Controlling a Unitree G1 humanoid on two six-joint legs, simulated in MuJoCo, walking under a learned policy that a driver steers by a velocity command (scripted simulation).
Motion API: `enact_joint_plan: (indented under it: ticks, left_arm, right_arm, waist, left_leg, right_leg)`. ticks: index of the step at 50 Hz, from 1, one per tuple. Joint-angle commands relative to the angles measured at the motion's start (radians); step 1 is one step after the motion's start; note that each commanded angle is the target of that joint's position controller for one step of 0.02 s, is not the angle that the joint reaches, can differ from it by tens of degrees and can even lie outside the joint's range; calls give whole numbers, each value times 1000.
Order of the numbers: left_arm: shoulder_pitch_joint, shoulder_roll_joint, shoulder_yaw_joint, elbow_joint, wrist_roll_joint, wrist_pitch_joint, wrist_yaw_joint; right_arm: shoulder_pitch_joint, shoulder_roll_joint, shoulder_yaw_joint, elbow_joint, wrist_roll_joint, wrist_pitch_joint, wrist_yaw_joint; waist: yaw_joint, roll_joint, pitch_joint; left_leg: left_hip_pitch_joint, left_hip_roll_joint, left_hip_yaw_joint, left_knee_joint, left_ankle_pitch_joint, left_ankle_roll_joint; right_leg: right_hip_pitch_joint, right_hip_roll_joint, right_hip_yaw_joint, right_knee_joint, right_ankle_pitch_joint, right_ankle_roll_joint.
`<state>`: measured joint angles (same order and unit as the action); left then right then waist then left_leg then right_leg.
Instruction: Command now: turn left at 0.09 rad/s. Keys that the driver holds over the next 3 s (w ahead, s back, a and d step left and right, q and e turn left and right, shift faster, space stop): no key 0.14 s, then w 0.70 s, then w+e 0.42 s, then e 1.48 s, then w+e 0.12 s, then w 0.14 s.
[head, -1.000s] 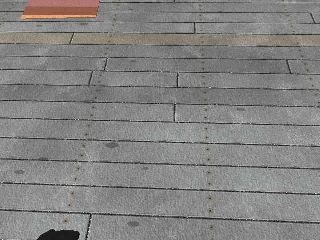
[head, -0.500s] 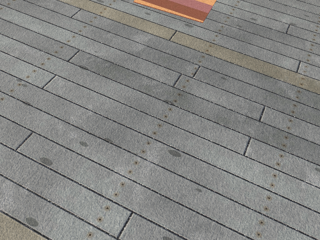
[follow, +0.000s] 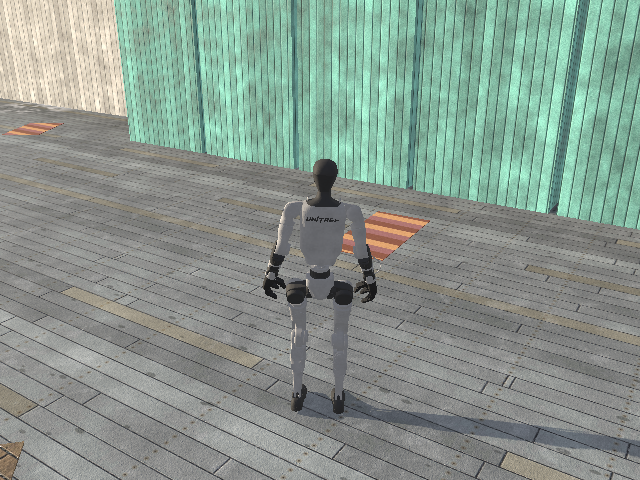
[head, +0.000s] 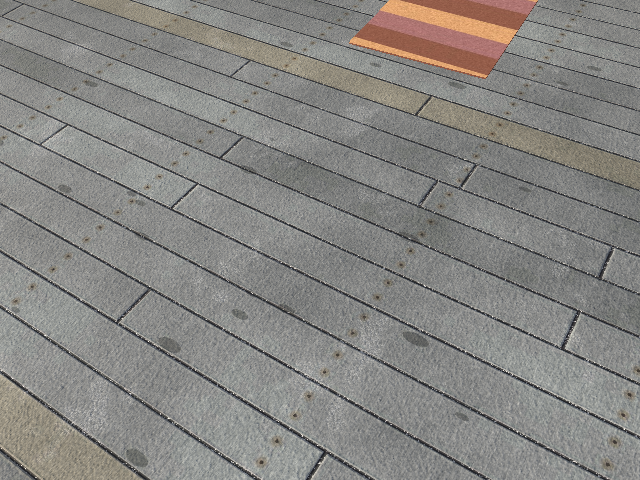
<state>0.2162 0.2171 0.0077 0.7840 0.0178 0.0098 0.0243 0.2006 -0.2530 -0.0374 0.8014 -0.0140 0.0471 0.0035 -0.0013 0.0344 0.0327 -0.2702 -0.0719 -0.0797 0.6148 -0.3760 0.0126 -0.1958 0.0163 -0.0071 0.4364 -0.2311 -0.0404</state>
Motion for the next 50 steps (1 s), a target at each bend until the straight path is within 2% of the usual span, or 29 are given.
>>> enact_joint_plan:
  ticks: [1,2,4,5,6,8,11,13,16,19,20,23,24,25,26,27,28,30,33,37,39,41,43,44,45,46,47,48,50]
  left_arm:
    - [-17,155,36,-31,-7,-13,3]
    - [-14,161,39,-21,-9,-10,3]
    - [1,146,38,-17,-7,-13,-1]
    - [33,134,38,-11,-14,-14,-7]
    - [5,136,37,10,-11,-11,-5]
    - [-15,128,37,29,-5,-4,-5]
    - [-11,158,52,40,3,10,-16]
    - [-8,154,52,43,0,5,-20]
    - [-29,143,54,39,2,-20,-27]
    - [-100,110,47,16,10,-49,-38]
    - [-109,117,47,12,12,-56,-38]
    - [32,109,49,55,3,-77,-42]
    - [157,127,58,102,1,-84,-36]
    - [302,215,83,142,8,-91,-24]
    - [394,305,110,177,7,-87,-22]
    - [355,226,89,176,13,-82,-24]
    - [299,185,77,156,15,-84,-26]
    - [233,147,61,149,15,-90,-26]
    - [262,131,50,184,1,-99,-25]
    - [251,136,42,208,-5,-103,-22]
    - [259,154,43,223,-4,-106,-22]
    - [242,165,43,232,-9,-109,-21]
    - [225,174,44,235,-9,-102,-16]
    - [218,174,41,233,-10,-96,-16]
    - [245,120,27,209,-8,-93,-21]
    - [385,0,8,204,-33,-83,-22]
    - [288,130,39,207,-8,-75,-17]
    - [210,141,48,180,-9,-77,-24]
    - [191,100,46,188,0,-69,-34]
  right_arm:
    - [24,-59,-10,-15,6,-13,-11]
    - [27,-57,-6,-3,8,-17,-16]
    - [15,-110,-11,8,-6,-27,-27]
    - [-3,-143,-19,28,2,-28,-27]
    - [0,-108,-14,41,10,-30,-23]
    - [17,-83,-3,74,3,-33,-25]
    - [31,-112,-13,95,-12,-29,-26]
    - [32,-112,-13,92,-9,-37,-21]
    - [75,-123,-18,106,-2,-61,-19]
    - [152,-188,-44,136,-4,-74,-18]
    - [157,-180,-45,137,-4,-77,-15]
    - [83,-161,-45,129,5,-85,-10]
    - [23,-141,-42,108,7,-90,-11]
    - [-58,-83,-24,67,11,-101,-7]
    - [-65,-79,-23,39,0,-114,-2]
    - [-63,-136,-36,55,-20,-109,-7]
    - [-27,-108,-31,74,-17,-110,-1]
    - [-41,-86,-25,73,-17,-108,19]
    - [-106,-65,-14,47,-28,-93,38]
    - [-256,-25,12,-20,-19,-92,50]
    - [-275,-35,14,-33,-11,-88,45]
    - [-227,-67,2,-25,-11,-87,30]
    - [-35,-107,-20,37,-15,-95,12]
    - [118,-132,-35,86,-22,-103,1]
    - [264,-215,-58,108,-47,-109,-12]
    - [257,-274,-66,99,-55,-107,-7]
    - [168,-211,-60,90,-9,-100,0]
    - [49,-145,-41,70,-2,-106,0]
    - [5,-77,-23,81,-7,-128,1]
  waist:
    - [-8,-176,-65]
    - [-13,-164,-75]
    - [11,-116,-95]
    - [50,-31,-63]
    - [16,-26,-46]
    - [8,-9,-43]
    - [11,-11,47]
    - [9,-14,110]
    - [-14,16,79]
    - [-51,129,98]
    - [-56,112,107]
    - [35,97,94]
    - [96,52,62]
    - [168,-134,39]
    - [173,-306,36]
    - [125,-136,75]
    - [85,-75,71]
    - [43,-84,69]
    - [38,-126,67]
    - [42,-134,100]
    - [40,-153,98]
    - [3,-144,71]
    - [-82,-125,-35]
    - [-147,-104,-107]
    - [-175,13,-216]
    - [-84,203,-334]
    - [-87,39,-226]
    - [-42,21,-75]
    - [0,20,8]
  left_leg:
    - [41,17,40,-149,61,-17]
    - [99,30,34,-246,181,-17]
    - [210,118,-66,-264,367,-9]
    - [172,134,-77,-212,415,13]
    - [124,130,-79,-225,357,19]
    - [95,116,-80,-269,205,22]
    - [-15,77,-84,-249,-236,74]
    - [-72,90,-120,-250,-313,99]
    - [9,135,-208,-302,-279,134]
    - [198,288,-432,-456,-325,221]
    - [195,307,-445,-464,-295,235]
    - [54,255,-317,-381,-85,195]
    - [-89,194,-229,-294,-15,153]
    - [-272,74,-65,-42,74,96]
    - [-462,-12,66,208,-57,67]
    - [-534,42,37,362,-119,75]
    - [-522,77,21,423,-66,79]
    - [-504,124,44,434,21,70]
    - [-490,121,110,401,100,35]
    - [-347,95,175,128,238,18]
    - [-226,73,195,28,289,41]
    - [-127,48,194,-11,298,79]
    - [73,8,184,-55,266,115]
    - [267,27,159,-109,264,132]
    - [475,260,-93,-151,49,167]
    - [625,534,-584,-298,-74,285]
    - [470,483,-603,-387,-226,265]
    - [306,443,-423,-419,-199,232]
    - [135,357,-198,-462,54,176]
  right_leg:
    - [109,-191,161,-57,486,-109]
    - [103,-181,156,-42,479,-87]
    - [35,-155,160,-44,320,-32]
    - [18,-102,123,-86,217,-16]
    - [47,-90,105,-90,146,-9]
    - [72,-83,98,-90,28,-10]
    - [-24,-65,124,-76,-399,-59]
    - [-69,-79,170,-75,-476,-82]
    - [-100,-62,170,-21,-371,-82]
    - [-270,21,-13,154,-155,-39]
    - [-277,9,-14,162,-160,-44]
    - [-27,6,-17,9,-113,-68]
    - [192,-8,34,-53,-94,-78]
    - [375,-156,296,-189,-255,-130]
    - [499,-349,600,-281,-216,-209]
    - [468,-379,564,-232,-90,-222]
    - [432,-346,484,-215,8,-213]
    - [366,-284,353,-254,91,-180]
    - [323,-224,217,-270,363,-161]
    - [181,-171,97,-301,488,-141]
    - [147,-190,84,-316,551,-131]
    - [180,-214,66,-248,749,-114]
    - [208,-207,48,-1,947,-86]
    - [122,-171,34,201,845,-71]
    - [-58,-109,3,506,466,-63]
    - [-335,52,7,852,-314,-39]
    - [-393,0,90,902,-226,-60]
    - [-395,-50,83,857,-116,-67]
    - [-316,-100,77,777,-47,-65]
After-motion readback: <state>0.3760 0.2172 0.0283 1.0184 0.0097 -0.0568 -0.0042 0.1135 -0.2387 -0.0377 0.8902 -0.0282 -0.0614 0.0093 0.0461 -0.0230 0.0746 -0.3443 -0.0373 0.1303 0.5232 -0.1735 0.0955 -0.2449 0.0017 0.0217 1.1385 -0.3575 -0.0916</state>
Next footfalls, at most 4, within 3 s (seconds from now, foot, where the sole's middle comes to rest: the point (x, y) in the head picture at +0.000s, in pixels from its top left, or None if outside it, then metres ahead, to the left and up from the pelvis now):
0.08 left None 0.02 0.12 -0.78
0.90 left None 0.41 0.10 -0.78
1.44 right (395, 405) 0.67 -0.09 -0.78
2.02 left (322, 372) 0.75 0.07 -0.78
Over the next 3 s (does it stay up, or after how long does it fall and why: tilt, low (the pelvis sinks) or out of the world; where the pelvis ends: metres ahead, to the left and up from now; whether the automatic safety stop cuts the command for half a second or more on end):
stays up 0.64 -0.01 0.00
